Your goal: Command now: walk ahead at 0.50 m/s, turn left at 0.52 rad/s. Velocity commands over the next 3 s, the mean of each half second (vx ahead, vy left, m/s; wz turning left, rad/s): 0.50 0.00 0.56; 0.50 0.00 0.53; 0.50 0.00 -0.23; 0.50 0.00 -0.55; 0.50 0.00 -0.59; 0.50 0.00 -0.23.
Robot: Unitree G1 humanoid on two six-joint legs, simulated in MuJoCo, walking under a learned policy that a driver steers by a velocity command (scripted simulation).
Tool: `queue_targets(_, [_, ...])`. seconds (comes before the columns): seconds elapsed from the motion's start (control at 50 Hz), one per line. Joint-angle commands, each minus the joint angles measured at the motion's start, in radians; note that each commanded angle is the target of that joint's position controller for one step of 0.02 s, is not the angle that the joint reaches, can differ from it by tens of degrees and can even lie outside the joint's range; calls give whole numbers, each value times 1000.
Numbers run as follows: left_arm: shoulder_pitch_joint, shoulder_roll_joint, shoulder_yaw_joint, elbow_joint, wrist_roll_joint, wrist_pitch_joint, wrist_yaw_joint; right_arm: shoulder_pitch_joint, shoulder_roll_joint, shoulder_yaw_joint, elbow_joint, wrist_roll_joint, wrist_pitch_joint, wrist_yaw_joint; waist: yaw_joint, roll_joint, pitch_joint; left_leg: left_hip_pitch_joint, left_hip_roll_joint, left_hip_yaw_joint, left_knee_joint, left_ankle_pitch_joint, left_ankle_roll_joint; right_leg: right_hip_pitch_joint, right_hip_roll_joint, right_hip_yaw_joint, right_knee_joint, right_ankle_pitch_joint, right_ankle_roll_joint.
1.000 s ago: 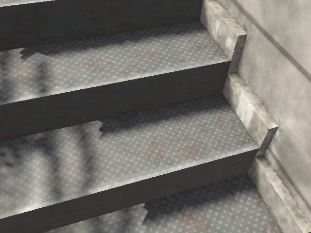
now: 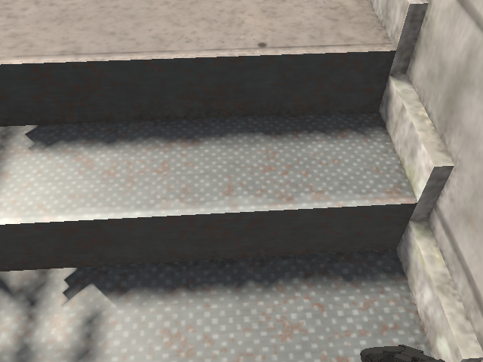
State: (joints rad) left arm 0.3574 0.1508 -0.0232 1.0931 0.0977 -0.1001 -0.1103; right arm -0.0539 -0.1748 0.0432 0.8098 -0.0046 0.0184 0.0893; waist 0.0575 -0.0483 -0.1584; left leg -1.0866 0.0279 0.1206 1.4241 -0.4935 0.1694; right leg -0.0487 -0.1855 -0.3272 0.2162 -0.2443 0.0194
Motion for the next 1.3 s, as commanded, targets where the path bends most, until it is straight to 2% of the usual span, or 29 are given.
queue_targets(0.02, [107,180,46,-40,22,-35,6,206,-123,-28,-21,46,-70,-32,-94,-90,-181,708,-89,-175,-240,447,130,-190,-88,54,410,1329,-186])
queue_targets(0.06, [-14,175,60,-110,18,-23,-65,675,-303,-92,130,-12,-36,-52,-208,235,-270,1204,87,-841,-870,493,244,-744,154,251,951,150,-61])
queue_targets(0.08, [-44,148,64,-120,-33,-6,-52,669,-317,-124,162,-23,-42,-50,-214,219,-210,1160,126,-926,-956,275,141,-891,200,468,1335,207,-68])
queue_targets(0.16, [-164,36,31,-153,-90,-27,14,409,-115,-87,214,-26,-56,-7,-51,34,2,796,115,-795,-887,379,3,-1222,258,640,2058,350,-206])
queue_targets(0.22, [-146,51,16,-142,-69,26,42,195,-18,-46,215,-52,-73,15,83,-41,72,571,34,-468,-918,361,-38,-1248,165,540,1931,321,-219])
queue_targets(0.26, [-175,106,23,-150,-66,33,36,216,-40,-44,198,-74,-106,-5,60,11,73,451,-68,-317,-966,329,-38,-1110,155,419,1802,330,-193])
queue_targets(0.3, [-247,38,-14,-181,-58,31,27,535,-41,-36,302,-101,-100,-24,-39,165,105,699,10,-455,-995,317,64,-1384,178,393,2184,106,-187])
queue_targets(0.36, [-497,58,-45,-346,-60,41,47,684,-58,-27,367,-154,-118,-3,-103,25,180,945,90,-519,-1041,230,48,-1599,93,419,1782,128,-225])
queue_targets(0.44, [-544,19,-39,-419,-23,79,49,554,-61,6,244,-46,-133,29,-83,166,219,493,88,-486,-1199,387,129,-1028,99,209,1533,84,-106])
queue_targets(0.52, [-490,156,19,-524,-71,81,38,563,-293,-69,212,4,-140,25,10,304,54,779,168,-467,-1025,1712,157,-573,296,126,928,-221,-78])
queue_targets(0.54, [-272,202,52,-493,-76,62,57,543,-272,-85,203,-27,-132,41,84,237,-62,864,128,-446,-782,1839,100,-401,262,247,787,-124,-120])
queue_targets(0.56, [66,254,70,-412,-55,47,70,681,-105,-53,224,-86,-133,44,72,-31,-424,633,29,-404,-430,1372,12,130,0,679,715,398,-383])
queue_targets(0.58, [288,240,59,-358,-6,57,80,556,-38,-47,188,-64,-110,69,185,-257,-421,268,-187,-421,58,441,-42,221,-238,1307,313,-14,-565])
queue_targets(0.6, [234,213,51,-359,-9,41,100,330,-116,-78,145,-24,-106,69,221,-183,-103,27,-91,-397,331,559,-17,-30,-192,1320,202,-566,-421])
queue_targets(0.64, [91,113,35,-267,-93,31,87,269,-85,-92,150,-35,-109,13,89,-39,69,-10,-43,-301,537,465,7,-262,-178,994,302,-433,-383])
queue_targets(0.68, [-45,-108,-26,-216,-89,34,72,257,-43,-75,118,-69,-88,-1,-34,38,65,8,-2,-313,545,380,59,-350,-134,766,262,-324,-307])
queue_targets(0.7, [-160,-129,-28,-229,-83,24,78,297,5,-67,109,-61,-69,-12,-95,36,121,7,5,-331,481,300,59,-413,-96,661,201,-283,-276])
queue_targets(0.78, [-245,20,8,-214,-16,-46,76,211,-45,-43,27,-11,-33,9,-135,71,133,59,106,-214,319,296,19,-536,-51,322,46,-199,-204])
queue_targets(0.9, [-169,172,28,-288,-32,-52,74,69,-133,-71,-30,-37,-43,23,-57,10,91,495,114,-29,-224,458,-47,-429,0,106,14,42,-186])
queue_targets(0.96, [-121,295,80,-306,-28,-16,48,22,-110,-77,-116,-25,-24,8,-69,-32,111,507,22,26,-652,376,-82,4,-130,222,87,714,-268])
queue_targets(1.0, [-125,258,86,-286,-22,17,-2,363,-174,-134,-24,-30,-59,-50,-192,16,16,838,-61,-22,-1000,513,-52,107,-119,192,444,969,-215])
queue_targets(1.04, [233,6,45,-252,-8,16,-50,617,-397,-214,35,-52,-34,-87,-90,345,-275,1482,227,-404,-877,1310,271,-423,128,174,972,-95,-87])
queue_targets(1.06, [-4,49,50,-292,-58,6,-48,851,-406,-229,113,-60,-43,-62,-302,335,-49,1596,360,-720,-1058,1199,353,-909,289,254,1505,-367,-72])
queue_targets(1.08, [-200,39,76,-336,-180,-8,95,618,-233,-164,47,-81,-64,-76,-214,112,-24,1422,365,-570,-1003,1177,190,-971,233,362,1814,-188,-86])
queue_targets(1.12, [-378,4,50,-457,-150,-23,173,520,-138,-122,70,-82,-85,-66,-182,133,102,1219,330,-465,-1059,737,87,-1152,215,367,2102,-214,-123])
queue_targets(1.14, [-258,-18,23,-434,-74,2,62,670,-46,-99,198,-72,-52,-25,-138,277,230,1097,360,-479,-1034,816,143,-1353,243,469,2341,-180,-260])
queue_targets(1.2, [-179,-50,-23,-514,-50,64,-28,486,-37,-46,271,-157,-26,31,44,-33,198,911,371,-332,-1153,342,105,-1576,180,521,2204,-95,-383])
queue_targets(1.26, [-394,116,-7,-647,-110,114,-27,137,-199,-61,163,-172,-85,7,140,62,120,259,200,-33,-1508,145,60,-879,121,271,1779,160,-267])
queue_targets(1.3, [-349,89,-25,-616,-131,135,-51,185,-275,-67,198,-145,-101,11,183,122,76,277,178,78,-1442,999,119,-654,185,202,1768,279,-218])
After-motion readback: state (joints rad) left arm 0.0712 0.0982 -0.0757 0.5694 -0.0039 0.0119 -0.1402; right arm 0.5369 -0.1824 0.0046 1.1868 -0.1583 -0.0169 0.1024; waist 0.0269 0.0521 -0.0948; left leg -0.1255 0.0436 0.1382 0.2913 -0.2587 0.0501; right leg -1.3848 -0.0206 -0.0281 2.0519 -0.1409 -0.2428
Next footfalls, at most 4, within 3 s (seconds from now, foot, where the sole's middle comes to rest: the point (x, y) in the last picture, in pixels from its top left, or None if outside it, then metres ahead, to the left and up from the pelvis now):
0.54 right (291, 327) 0.48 -0.05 -0.44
1.00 left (138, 307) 0.50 0.28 -0.44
1.40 right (187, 167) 0.76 0.20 -0.27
1.86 left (62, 35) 1.01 0.51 -0.09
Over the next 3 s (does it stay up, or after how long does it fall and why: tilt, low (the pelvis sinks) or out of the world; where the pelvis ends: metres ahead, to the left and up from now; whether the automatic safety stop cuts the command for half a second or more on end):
stays up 1.49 0.33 0.66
